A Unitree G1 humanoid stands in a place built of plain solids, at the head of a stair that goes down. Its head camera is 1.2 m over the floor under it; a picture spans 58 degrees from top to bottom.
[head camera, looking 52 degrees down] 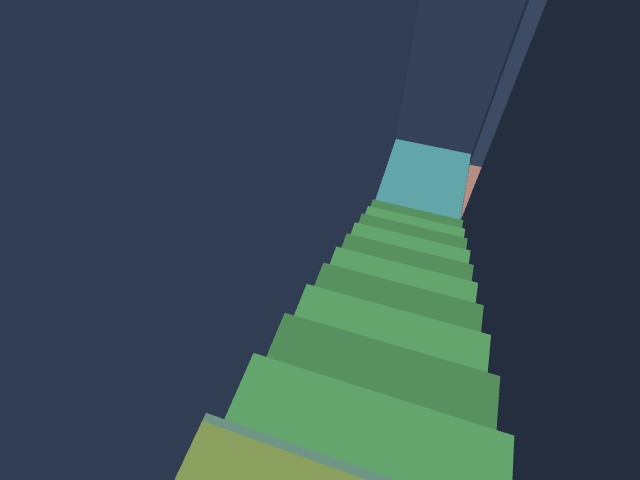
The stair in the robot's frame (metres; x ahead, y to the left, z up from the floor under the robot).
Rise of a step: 0.18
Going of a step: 0.26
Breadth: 0.85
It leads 18 degrees to the right of straight ahead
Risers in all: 11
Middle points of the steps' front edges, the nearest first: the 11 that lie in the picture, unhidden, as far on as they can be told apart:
0.22 -0.10 0.00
0.47 -0.18 -0.18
0.72 -0.26 -0.36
0.97 -0.34 -0.54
1.22 -0.42 -0.72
1.47 -0.50 -0.90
1.72 -0.58 -1.08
1.97 -0.67 -1.27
2.21 -0.75 -1.45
2.46 -0.83 -1.63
2.71 -0.91 -1.81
